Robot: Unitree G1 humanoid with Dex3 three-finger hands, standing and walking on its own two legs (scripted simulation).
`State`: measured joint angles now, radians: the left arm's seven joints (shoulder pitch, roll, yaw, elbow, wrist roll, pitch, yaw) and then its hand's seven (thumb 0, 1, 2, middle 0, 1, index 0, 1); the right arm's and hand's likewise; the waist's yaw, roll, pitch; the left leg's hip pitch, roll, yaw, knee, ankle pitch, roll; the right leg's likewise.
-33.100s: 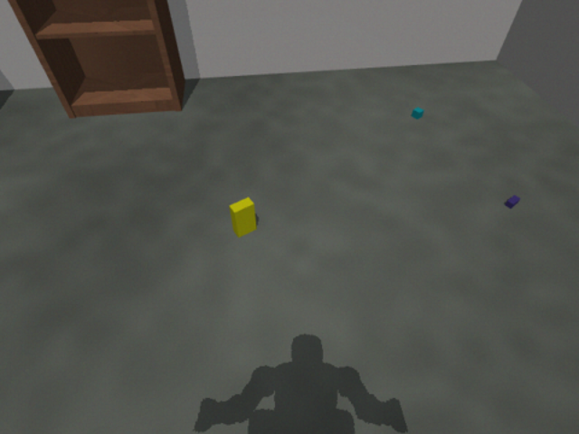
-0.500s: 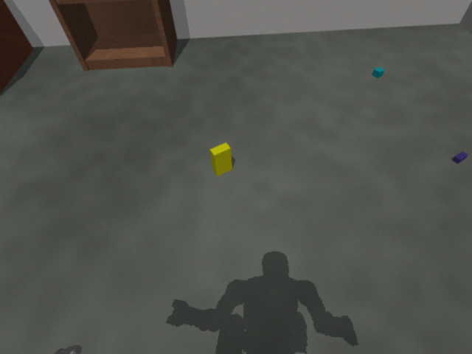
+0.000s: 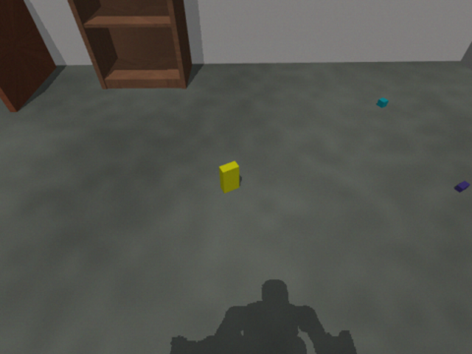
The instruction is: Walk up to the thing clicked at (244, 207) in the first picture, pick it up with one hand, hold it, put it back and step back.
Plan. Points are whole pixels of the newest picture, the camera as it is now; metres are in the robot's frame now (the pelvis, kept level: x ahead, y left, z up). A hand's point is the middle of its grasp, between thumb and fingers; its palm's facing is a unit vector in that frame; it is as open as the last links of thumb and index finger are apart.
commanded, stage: step back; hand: left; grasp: from the side
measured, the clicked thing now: (229, 177) +1.12 +0.11 -0.68
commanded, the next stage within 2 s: stand in 0.44 s
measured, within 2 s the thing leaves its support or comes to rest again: neither
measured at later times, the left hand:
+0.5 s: hand (100, 353) +0.17 +0.28 -0.14, palm faces -0.03 -0.93 -0.36, open 7.4 cm
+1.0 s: hand out of the picture +0.10 +0.26 -0.14, palm faces -0.06 -0.94 -0.34, open 7.4 cm
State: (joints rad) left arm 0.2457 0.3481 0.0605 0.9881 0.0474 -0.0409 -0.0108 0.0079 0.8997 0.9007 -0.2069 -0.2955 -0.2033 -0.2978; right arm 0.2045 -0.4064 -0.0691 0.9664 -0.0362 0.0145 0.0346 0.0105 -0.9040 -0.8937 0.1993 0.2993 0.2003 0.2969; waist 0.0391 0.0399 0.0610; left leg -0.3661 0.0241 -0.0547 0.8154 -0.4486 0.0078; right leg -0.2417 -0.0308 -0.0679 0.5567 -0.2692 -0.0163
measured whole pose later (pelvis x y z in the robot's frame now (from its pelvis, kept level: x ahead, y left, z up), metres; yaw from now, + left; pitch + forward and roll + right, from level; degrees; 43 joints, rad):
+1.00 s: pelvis +0.02 +0.01 +0.02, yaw -2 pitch -4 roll +0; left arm 0.10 0.35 0.00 1.14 0.01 -0.01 -0.01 0.01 0.90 0.90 -0.20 -0.30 -0.20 -0.30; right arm 0.09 -0.35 -0.01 1.15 -0.01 -0.01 0.02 0.01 -0.90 -0.89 0.20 0.30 0.20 0.30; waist -0.01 0.00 0.07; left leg -0.12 0.04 0.03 0.32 -0.14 -0.03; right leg -0.11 -0.01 -0.02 0.33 -0.16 0.00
